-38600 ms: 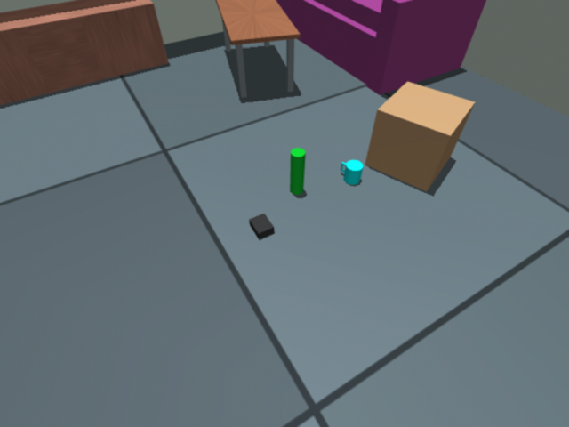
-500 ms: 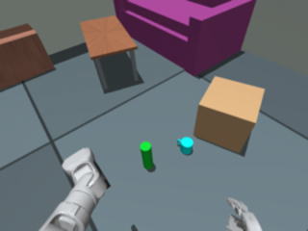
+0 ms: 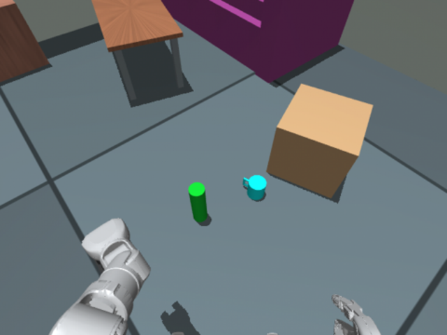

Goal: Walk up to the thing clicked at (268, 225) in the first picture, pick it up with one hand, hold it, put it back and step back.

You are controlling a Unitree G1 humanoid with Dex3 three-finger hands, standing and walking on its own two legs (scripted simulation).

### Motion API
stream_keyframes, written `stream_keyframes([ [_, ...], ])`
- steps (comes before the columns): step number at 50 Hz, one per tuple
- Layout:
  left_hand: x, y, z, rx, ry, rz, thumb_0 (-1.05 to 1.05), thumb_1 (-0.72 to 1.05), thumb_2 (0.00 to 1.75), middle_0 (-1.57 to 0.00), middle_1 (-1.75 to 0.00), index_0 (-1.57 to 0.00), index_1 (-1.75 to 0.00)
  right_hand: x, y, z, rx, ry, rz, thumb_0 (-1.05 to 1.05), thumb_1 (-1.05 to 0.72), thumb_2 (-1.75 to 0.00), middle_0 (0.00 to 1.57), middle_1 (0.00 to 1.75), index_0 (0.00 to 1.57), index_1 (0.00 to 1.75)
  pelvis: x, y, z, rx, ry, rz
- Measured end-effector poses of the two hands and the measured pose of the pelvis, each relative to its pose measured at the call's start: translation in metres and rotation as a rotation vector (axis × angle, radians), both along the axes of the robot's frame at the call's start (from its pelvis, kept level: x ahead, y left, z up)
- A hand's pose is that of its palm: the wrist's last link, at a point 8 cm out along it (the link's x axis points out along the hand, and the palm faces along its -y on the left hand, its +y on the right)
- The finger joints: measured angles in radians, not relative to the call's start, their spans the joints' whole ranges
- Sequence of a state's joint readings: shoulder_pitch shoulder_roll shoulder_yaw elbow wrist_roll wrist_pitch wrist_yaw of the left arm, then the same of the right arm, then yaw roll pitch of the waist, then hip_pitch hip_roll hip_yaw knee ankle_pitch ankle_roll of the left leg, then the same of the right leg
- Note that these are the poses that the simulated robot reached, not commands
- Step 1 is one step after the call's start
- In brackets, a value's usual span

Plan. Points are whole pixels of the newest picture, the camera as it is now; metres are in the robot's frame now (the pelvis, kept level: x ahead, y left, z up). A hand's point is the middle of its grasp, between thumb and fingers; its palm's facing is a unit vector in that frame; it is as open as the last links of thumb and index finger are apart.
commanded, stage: crouch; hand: left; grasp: from above
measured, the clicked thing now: (120, 262) +0.29 +0.23 -0.13
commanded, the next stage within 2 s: lower in 1.58 s
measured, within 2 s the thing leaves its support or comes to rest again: neither
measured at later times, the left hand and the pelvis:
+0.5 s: hand (150, 262) +0.36 +0.23 -0.35, palm faces -0.30 -0.29 -0.91, open 12.5 cm; pelvis -0.06 +0.00 -0.21, yaw -3 degrees
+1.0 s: hand (157, 270) +0.37 +0.23 -0.50, palm faces -0.32 -0.29 -0.90, open 12.5 cm; pelvis -0.08 +0.01 -0.35, yaw -5 degrees
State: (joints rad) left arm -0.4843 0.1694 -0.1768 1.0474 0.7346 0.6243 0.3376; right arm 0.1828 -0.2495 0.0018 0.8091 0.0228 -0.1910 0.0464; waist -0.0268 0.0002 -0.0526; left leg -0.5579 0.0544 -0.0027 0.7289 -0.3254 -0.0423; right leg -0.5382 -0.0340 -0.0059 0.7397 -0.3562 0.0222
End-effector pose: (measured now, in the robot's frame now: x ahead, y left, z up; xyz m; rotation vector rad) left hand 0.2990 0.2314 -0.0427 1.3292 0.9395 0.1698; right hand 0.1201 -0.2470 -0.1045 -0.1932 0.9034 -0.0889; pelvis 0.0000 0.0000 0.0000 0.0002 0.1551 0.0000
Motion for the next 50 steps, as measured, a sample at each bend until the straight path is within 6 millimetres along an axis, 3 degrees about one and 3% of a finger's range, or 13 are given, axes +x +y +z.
stream_keyframes([
  [4,0.010,0.001,-0.037,0.024,-0.017,-0.025,0.01,-0.31,0.41,-0.58,-0.56,-0.61,-0.55,-0.027,-0.013,-0.025,-0.041,0.077,-0.022,0.01,-0.88,-0.89,0.21,0.30,0.20,0.29,-0.008,0.000,-0.025,-0.005,0.089,-0.005],
  [10,0.030,-0.001,-0.103,0.049,-0.071,-0.029,0.00,-0.32,0.44,-0.58,-0.56,-0.61,-0.55,-0.075,-0.026,-0.084,-0.073,0.213,-0.063,0.01,-0.88,-0.89,0.20,0.30,0.20,0.29,-0.024,0.002,-0.081,-0.018,0.233,-0.012],
  [19,0.055,-0.006,-0.197,0.027,-0.108,0.029,-0.01,-0.35,0.53,-0.56,-0.60,-0.59,-0.60,-0.125,-0.014,-0.180,-0.025,0.348,-0.086,0.01,-0.89,-0.90,0.20,0.30,0.20,0.29,-0.048,0.004,-0.164,-0.029,0.391,-0.026],
  [27,0.061,0.000,-0.270,-0.002,-0.096,0.030,-0.02,-0.35,0.56,-0.55,-0.63,-0.58,-0.63,-0.140,0.003,-0.250,0.020,0.370,-0.070,0.01,-0.90,-0.90,0.20,0.30,0.20,0.29,-0.063,0.005,-0.227,-0.040,0.452,-0.037],
  [35,0.070,0.007,-0.331,-0.014,-0.111,-0.003,-0.02,-0.34,0.57,-0.53,-0.64,-0.56,-0.64,-0.144,0.004,-0.306,0.007,0.370,-0.051,0.00,-0.90,-0.90,0.21,0.30,0.20,0.29,-0.071,0.009,-0.285,-0.052,0.481,-0.045],
  [41,0.075,0.007,-0.363,-0.018,-0.110,-0.048,-0.02,-0.34,0.60,-0.52,-0.64,-0.55,-0.64,-0.149,-0.003,-0.333,-0.012,0.383,-0.040,0.00,-0.90,-0.90,0.20,0.30,0.20,0.29,-0.073,0.011,-0.315,-0.055,0.486,-0.047],
  [50,0.076,0.006,-0.397,-0.021,-0.095,-0.040,-0.02,-0.34,0.61,-0.52,-0.62,-0.55,-0.62,-0.161,-0.013,-0.356,-0.034,0.407,-0.010,0.00,-0.91,-0.90,0.20,0.30,0.20,0.29,-0.079,0.009,-0.346,-0.051,0.476,-0.052],
])
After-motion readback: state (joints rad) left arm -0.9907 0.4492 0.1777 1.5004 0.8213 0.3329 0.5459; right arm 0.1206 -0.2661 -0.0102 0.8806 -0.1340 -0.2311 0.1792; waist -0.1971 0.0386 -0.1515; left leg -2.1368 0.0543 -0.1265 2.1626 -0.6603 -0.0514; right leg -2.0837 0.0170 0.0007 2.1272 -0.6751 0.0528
